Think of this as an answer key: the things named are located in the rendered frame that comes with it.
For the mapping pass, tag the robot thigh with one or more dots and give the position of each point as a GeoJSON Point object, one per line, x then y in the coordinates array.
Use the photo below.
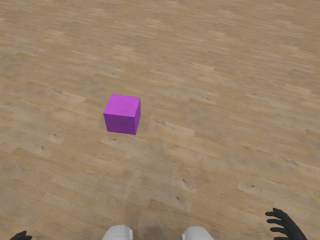
{"type": "Point", "coordinates": [119, 232]}
{"type": "Point", "coordinates": [196, 233]}

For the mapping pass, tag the robot left hand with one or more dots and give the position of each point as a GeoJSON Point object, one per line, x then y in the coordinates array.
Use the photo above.
{"type": "Point", "coordinates": [21, 236]}

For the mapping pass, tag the robot right hand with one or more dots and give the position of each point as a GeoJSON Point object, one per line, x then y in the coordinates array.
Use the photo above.
{"type": "Point", "coordinates": [291, 230]}

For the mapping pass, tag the robot left thigh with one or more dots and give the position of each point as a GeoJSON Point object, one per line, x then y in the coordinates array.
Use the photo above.
{"type": "Point", "coordinates": [119, 232]}

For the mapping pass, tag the carton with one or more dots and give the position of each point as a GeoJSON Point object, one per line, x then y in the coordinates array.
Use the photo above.
{"type": "Point", "coordinates": [122, 114]}

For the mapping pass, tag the robot right thigh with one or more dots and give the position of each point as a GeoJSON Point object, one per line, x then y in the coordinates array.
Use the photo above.
{"type": "Point", "coordinates": [196, 233]}

